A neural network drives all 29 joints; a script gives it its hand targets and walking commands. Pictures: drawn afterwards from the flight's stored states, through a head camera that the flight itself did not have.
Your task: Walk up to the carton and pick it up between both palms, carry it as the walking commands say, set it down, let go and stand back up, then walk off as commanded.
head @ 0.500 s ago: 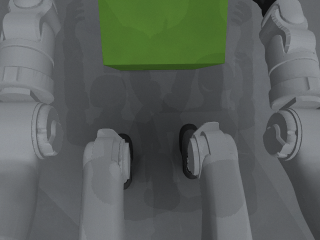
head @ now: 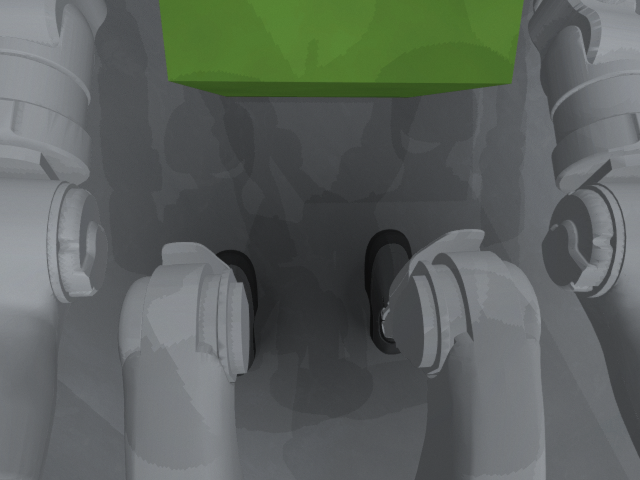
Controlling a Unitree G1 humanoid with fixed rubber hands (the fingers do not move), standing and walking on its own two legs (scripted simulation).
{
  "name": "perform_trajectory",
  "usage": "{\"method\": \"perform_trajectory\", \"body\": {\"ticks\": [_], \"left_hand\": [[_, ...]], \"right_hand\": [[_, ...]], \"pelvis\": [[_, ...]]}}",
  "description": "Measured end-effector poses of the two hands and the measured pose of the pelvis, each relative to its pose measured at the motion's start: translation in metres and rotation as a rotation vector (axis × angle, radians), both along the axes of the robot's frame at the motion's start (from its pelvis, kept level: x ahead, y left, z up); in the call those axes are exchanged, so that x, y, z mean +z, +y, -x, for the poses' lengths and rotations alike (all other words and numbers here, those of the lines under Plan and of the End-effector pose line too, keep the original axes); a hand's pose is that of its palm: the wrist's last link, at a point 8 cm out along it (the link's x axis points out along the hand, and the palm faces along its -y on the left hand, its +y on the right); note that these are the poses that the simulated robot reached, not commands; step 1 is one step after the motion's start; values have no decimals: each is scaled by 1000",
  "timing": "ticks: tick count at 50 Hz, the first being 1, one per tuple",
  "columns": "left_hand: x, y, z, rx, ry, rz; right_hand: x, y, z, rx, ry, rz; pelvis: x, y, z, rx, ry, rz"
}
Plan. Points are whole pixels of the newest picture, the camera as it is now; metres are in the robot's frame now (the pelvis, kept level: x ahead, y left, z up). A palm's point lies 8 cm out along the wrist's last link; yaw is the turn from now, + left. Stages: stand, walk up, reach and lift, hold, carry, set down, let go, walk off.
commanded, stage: reach and lift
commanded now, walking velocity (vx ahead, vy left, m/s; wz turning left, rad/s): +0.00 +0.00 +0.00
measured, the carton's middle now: out of the picture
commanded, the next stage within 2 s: none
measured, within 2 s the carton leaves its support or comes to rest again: leaves its support in 1.50 s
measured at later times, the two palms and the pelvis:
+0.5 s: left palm out of the picture +0.58 +0.16 -0.16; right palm out of the picture +0.55 -0.20 -0.16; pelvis -0.01 +0.00 +0.01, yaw +0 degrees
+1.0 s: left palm out of the picture +0.58 +0.15 -0.16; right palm out of the picture +0.55 -0.19 -0.16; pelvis -0.01 +0.00 +0.01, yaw +0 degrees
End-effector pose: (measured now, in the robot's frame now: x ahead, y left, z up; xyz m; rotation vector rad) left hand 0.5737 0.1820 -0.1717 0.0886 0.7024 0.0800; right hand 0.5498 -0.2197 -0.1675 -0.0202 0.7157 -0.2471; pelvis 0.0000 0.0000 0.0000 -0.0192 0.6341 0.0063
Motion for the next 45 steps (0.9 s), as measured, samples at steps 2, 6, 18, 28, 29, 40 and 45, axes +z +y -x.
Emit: {"method": "perform_trajectory", "body": {"ticks": [2,6,18,28,29,40,45], "left_hand": [[1,0,-1,-4,-2,-1],[5,-3,-3,-10,-6,3],[9,-15,-1,-19,3,22],[7,-33,-2,-46,2,37],[7,-35,-2,-48,2,37],[8,-36,-3,-36,2,15],[9,-36,-3,-29,11,15]], "right_hand": [[2,0,-1,-2,-5,1],[5,-2,-1,-5,-8,1],[6,6,3,10,1,-18],[4,22,-1,36,-1,-28],[4,22,-1,38,-1,-27],[4,27,1,59,3,-33],[4,29,2,63,4,-43]], "pelvis": [[-1,1,0,1,0,2],[-1,2,0,2,4,4],[5,3,5,-1,8,2],[8,1,7,0,6,3],[9,0,7,-1,6,3],[13,0,8,-3,3,2],[11,0,8,2,-9,4]]}}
